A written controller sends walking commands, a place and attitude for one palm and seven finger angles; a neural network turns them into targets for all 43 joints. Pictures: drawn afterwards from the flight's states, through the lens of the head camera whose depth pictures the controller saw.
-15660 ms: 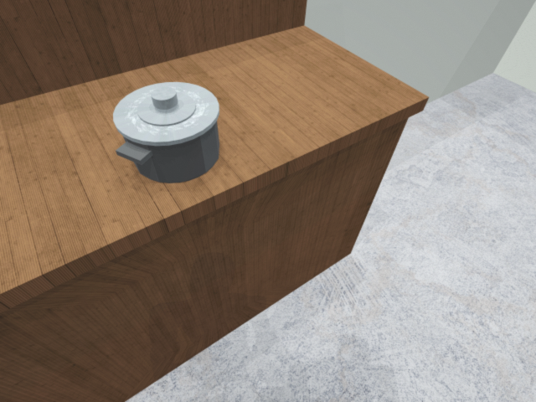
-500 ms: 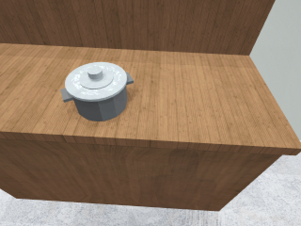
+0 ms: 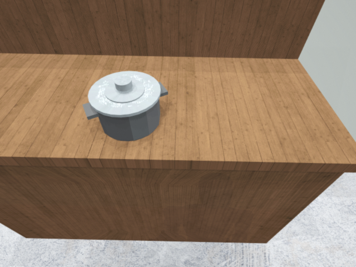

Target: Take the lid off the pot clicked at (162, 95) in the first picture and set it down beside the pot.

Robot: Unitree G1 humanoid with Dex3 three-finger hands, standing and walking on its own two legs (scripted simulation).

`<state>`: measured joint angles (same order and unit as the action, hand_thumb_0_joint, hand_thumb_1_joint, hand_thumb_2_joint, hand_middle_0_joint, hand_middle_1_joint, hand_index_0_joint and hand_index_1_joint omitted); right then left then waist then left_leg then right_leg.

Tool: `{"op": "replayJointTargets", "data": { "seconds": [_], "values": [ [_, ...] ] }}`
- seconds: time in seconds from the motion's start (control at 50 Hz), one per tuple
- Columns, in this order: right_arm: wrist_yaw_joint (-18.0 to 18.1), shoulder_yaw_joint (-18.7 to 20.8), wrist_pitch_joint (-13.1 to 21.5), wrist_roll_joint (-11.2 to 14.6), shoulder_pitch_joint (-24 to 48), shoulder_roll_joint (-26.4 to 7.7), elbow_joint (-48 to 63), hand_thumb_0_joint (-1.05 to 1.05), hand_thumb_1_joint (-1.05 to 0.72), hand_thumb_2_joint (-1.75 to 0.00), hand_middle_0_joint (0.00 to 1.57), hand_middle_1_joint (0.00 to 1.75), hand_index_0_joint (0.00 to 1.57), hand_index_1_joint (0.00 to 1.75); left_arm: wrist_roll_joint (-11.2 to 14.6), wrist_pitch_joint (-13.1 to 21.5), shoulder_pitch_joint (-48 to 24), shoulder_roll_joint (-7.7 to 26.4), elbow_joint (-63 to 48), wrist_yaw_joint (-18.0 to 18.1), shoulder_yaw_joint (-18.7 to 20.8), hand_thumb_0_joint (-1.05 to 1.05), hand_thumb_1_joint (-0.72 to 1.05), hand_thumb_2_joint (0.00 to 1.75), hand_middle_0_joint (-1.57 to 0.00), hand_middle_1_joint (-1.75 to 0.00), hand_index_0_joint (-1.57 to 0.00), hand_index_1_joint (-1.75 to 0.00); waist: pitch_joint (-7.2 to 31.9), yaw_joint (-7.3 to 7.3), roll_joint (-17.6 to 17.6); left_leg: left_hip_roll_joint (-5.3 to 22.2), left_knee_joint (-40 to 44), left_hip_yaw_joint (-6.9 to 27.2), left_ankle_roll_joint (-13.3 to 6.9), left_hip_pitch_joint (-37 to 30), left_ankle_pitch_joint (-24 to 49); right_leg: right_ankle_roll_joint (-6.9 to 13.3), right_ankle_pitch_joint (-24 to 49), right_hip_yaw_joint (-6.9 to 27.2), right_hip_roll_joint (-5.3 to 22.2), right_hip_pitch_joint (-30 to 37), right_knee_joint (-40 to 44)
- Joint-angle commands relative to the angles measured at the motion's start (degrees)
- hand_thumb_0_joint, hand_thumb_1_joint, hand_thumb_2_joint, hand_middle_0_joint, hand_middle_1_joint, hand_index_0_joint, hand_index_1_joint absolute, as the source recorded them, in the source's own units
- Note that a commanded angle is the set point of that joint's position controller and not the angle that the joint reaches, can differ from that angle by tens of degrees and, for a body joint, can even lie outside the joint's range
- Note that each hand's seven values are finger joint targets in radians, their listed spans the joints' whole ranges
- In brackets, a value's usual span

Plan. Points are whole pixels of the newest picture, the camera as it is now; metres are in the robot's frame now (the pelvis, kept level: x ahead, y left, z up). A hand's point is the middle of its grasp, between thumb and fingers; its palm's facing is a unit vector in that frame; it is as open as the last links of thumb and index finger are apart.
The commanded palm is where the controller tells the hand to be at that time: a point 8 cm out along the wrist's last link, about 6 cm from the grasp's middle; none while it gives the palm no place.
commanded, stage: look again from close up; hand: left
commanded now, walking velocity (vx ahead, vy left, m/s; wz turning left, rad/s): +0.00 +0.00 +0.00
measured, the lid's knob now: (123, 83) +0.49 +0.17 +0.16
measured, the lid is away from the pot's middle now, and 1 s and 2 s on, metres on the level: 0.00 0.00 0.00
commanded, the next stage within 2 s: lift the closed hand beside the body in 0.28 s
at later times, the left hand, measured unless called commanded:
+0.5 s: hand out of the picture +0.11 +0.20 -0.11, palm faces +0.18 -0.94 -0.29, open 7.0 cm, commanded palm +0.09 +0.23 -0.04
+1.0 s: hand out of the picture +0.11 +0.21 +0.05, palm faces +0.33 -0.89 -0.32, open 3.1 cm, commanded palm +0.06 +0.24 +0.09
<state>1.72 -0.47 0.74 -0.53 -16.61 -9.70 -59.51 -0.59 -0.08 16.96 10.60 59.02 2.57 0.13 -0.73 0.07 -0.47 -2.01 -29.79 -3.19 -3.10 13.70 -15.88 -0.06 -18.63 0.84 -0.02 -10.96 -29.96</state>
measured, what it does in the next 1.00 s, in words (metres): stands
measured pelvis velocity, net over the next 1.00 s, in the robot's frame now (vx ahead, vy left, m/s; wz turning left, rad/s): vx -0.02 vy -0.03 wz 0.06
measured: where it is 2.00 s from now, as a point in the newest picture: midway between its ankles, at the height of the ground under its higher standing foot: outside the picture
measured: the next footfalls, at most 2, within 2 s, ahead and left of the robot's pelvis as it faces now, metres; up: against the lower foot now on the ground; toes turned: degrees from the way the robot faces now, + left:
none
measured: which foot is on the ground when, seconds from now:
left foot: down 0.00-1.00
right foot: down 0.00-1.00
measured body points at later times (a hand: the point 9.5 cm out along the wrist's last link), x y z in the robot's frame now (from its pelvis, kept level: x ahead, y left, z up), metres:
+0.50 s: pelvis +0.01 +0.00 +0.00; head +0.01 +0.00 +0.45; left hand +0.10 +0.25 -0.09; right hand +0.08 -0.24 -0.13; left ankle +0.00 +0.08 -0.73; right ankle -0.03 -0.12 -0.73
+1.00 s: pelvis -0.02 -0.03 +0.01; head -0.04 -0.04 +0.46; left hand +0.09 +0.25 +0.07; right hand +0.21 -0.22 -0.05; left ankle +0.00 +0.08 -0.73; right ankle -0.03 -0.12 -0.73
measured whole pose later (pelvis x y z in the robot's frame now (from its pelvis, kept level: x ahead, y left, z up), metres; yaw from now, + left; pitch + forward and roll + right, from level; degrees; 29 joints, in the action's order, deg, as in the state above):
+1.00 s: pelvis -0.02 -0.03 +0.01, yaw +3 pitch -4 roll -1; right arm 3.6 -1.8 8.6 -0.1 -9.8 -11.5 -32.4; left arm 2.3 3.0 36.8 14.8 -12.5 3.5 7.4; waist -0.4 4.4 -2.4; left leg -0.3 -26.4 1.3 -0.8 10.1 -12.3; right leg 2.0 -14.5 -3.5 -2.0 -4.6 -22.9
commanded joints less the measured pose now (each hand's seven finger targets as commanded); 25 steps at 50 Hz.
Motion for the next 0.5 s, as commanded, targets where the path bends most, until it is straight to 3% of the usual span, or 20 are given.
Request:
{"op": "replayJointTargets", "data": {
  "seconds": [0.0,0.12,0.24,0.34,0.36,0.38,0.4,0.42,0.44,0.46,0.48],
  "values": [
    [0.01,1.24,1.43,-0.04,-1.31,-6.08,2.55,0.00,-0.90,-0.90,0.20,0.30,0.20,0.30,-0.16,0.65,3.66,4.75,-1.46,0.15,0.45,0.00,0.90,0.90,-0.20,-0.30,-0.20,-0.30,-2.74,0.52,-0.16,8.07,8.91,9.82,-0.33,0.14,5.32,2.39,5.36,3.27,3.54,-2.81,4.26],
    [0.15,1.16,1.50,0.12,-1.86,-5.43,1.50,0.00,-0.90,-0.90,0.20,0.30,0.20,0.30,0.10,0.76,3.43,5.57,-1.47,0.14,0.60,0.00,0.90,0.90,-0.20,-0.30,-0.20,-0.30,-0.67,0.52,1.55,7.57,6.57,8.28,-0.05,-2.54,11.51,2.41,9.94,3.65,4.41,-1.31,4.79],
    [0.37,1.25,1.46,0.20,-1.68,-5.37,0.33,0.00,-0.90,-0.90,0.20,0.30,0.20,0.30,0.15,0.69,3.23,5.36,-0.81,0.28,0.52,0.00,0.90,0.90,-0.20,-0.30,-0.20,-0.30,-0.85,0.25,-0.53,7.59,5.77,7.77,0.16,-4.32,15.04,2.32,12.03,3.79,4.80,-1.59,4.75],
    [0.50,1.36,1.34,0.30,-1.16,-5.10,-0.21,0.00,-0.90,-0.90,0.20,0.30,0.20,0.30,0.13,0.73,3.32,4.99,-0.24,0.34,0.46,0.00,0.90,0.90,-0.20,-0.30,-0.20,-0.30,-1.60,0.10,0.04,7.54,5.56,7.40,0.31,-5.04,15.68,2.36,13.87,4.31,5.03,-1.74,5.32],
    [0.02,1.44,1.34,0.53,2.08,-7.21,2.62,0.00,-0.90,-0.90,0.20,0.30,0.20,0.30,-1.00,2.31,6.42,4.79,1.61,2.07,0.66,0.00,0.90,0.90,-0.20,-0.30,-0.20,-0.30,0.78,0.98,1.25,8.89,-3.88,6.14,1.50,-3.90,27.64,1.27,29.05,5.17,6.87,-0.49,5.70],
    [-0.51,2.23,11.84,3.70,0.65,-12.80,20.05,0.00,-0.90,-0.90,0.20,0.30,0.20,0.30,5.16,10.56,-29.30,17.01,-70.61,3.17,3.60,0.00,0.90,0.90,-0.24,-0.35,-0.24,-0.35,26.59,1.17,-7.18,3.30,4.85,8.07,4.02,-15.56,28.67,2.18,26.54,0.50,3.22,5.89,2.43],
    [1.83,0.63,16.07,3.54,5.58,-9.31,18.24,0.00,-0.90,-0.90,0.20,0.30,0.20,0.30,0.85,5.60,-6.59,15.27,-62.64,5.72,4.50,0.00,0.90,0.90,-0.29,-0.40,-0.29,-0.40,27.42,2.66,-20.82,5.90,4.73,7.50,5.31,-21.13,37.40,3.53,19.26,0.56,2.11,2.21,1.29],
    [1.63,1.23,16.58,4.11,7.41,-9.42,14.04,0.00,-0.90,-0.90,0.20,0.30,0.20,0.30,2.33,0.68,-3.07,12.50,-58.59,7.92,3.36,0.00,0.90,0.90,-0.33,-0.44,-0.33,-0.44,21.51,2.49,-16.99,5.50,4.09,6.95,6.02,-16.18,34.61,2.51,15.43,-1.98,1.82,1.39,2.46],
    [0.99,1.46,16.93,4.69,6.93,-8.21,14.73,0.00,-0.90,-0.90,0.20,0.30,0.20,0.30,2.88,-3.06,6.86,2.81,-55.49,7.76,-1.59,0.00,0.90,0.90,-0.38,-0.49,-0.38,-0.49,15.71,1.60,-15.02,4.55,5.61,7.15,5.43,-14.99,30.96,2.32,15.40,-2.86,1.67,1.73,5.18],
    [0.24,0.83,17.84,3.54,7.93,-8.36,16.94,0.00,-0.90,-0.90,0.20,0.30,0.20,0.30,1.98,-3.46,7.39,-0.61,-55.33,7.23,-4.18,0.00,0.90,0.90,-0.42,-0.54,-0.42,-0.54,8.18,0.85,-8.49,4.24,6.74,7.33,4.53,-12.26,29.06,1.97,16.57,-4.28,1.39,1.51,6.57],
    [-0.33,1.78,17.68,2.83,8.11,-8.47,17.99,0.00,-0.90,-0.90,0.20,0.30,0.20,0.30,0.86,-3.66,14.98,-1.88,-49.43,6.72,-3.52,0.00,0.90,0.90,-0.46,-0.59,-0.46,-0.59,3.30,1.51,-3.42,4.30,6.98,7.09,3.83,-9.69,29.51,1.77,16.62,-5.43,1.01,-0.23,7.43]
  ]
}}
